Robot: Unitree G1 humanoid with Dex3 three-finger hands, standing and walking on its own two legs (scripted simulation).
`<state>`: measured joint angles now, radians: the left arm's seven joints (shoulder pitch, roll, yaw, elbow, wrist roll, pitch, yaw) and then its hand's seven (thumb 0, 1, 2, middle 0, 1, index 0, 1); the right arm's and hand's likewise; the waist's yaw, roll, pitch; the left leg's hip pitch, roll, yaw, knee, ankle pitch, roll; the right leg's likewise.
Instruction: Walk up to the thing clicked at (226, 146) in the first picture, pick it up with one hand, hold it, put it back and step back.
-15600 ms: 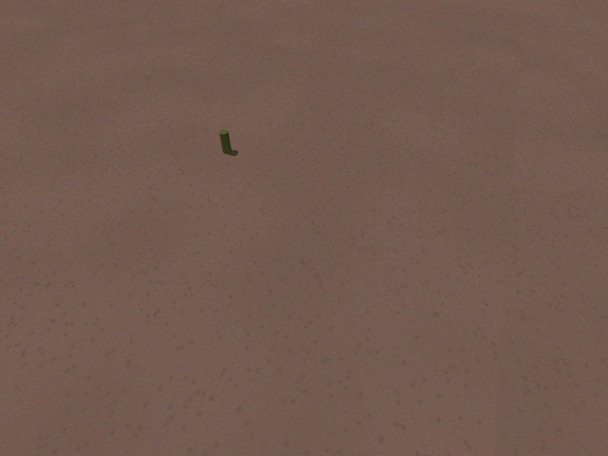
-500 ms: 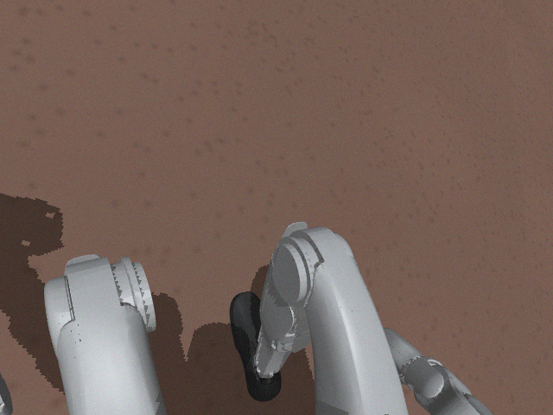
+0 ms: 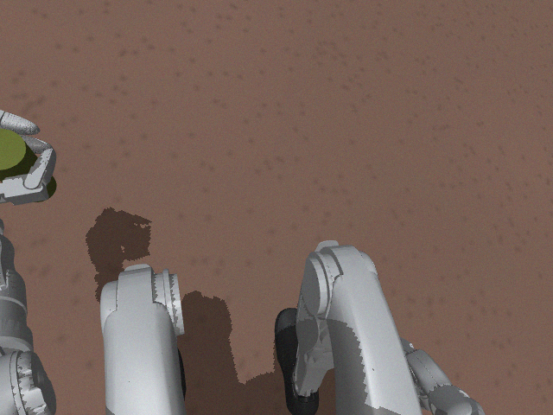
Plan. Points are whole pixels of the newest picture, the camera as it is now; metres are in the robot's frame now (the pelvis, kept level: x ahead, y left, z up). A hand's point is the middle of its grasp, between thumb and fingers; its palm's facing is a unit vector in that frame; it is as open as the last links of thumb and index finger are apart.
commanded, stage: settle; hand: left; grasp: from the side
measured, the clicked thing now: (20, 170) +0.45 +0.31 -0.08
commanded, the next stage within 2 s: lift in 0.82 s
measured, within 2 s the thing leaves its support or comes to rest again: neither
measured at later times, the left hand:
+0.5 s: hand (15, 146) +0.44 +0.28 -0.01, palm faces +0.27 -0.96 -0.04, open 6.4 cm
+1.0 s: hand (20, 130) +0.46 +0.27 +0.01, palm faces +0.29 -0.96 -0.04, open 6.4 cm
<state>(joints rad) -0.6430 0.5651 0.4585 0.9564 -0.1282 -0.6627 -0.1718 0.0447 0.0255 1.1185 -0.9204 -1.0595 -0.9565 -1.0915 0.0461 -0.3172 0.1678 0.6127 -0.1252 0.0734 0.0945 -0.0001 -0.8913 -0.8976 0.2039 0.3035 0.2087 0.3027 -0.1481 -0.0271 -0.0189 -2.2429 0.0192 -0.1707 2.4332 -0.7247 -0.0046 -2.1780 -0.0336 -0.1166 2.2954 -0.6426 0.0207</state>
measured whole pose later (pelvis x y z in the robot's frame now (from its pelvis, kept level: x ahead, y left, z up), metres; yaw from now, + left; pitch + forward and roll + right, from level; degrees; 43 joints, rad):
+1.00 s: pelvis +0.00 -0.01 +0.04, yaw +4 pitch +33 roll -6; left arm -0.72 0.45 0.47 1.00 -0.09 -0.61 -0.14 0.04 0.02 1.12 -0.92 -1.07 -0.95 -1.10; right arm 0.12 -0.29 0.07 0.65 -0.09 0.05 0.06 0.00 -0.90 -0.90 0.20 0.30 0.21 0.30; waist -0.14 0.00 -0.11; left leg -2.15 0.02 -0.10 2.28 -0.70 -0.01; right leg -2.13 -0.04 -0.06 2.20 -0.65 0.01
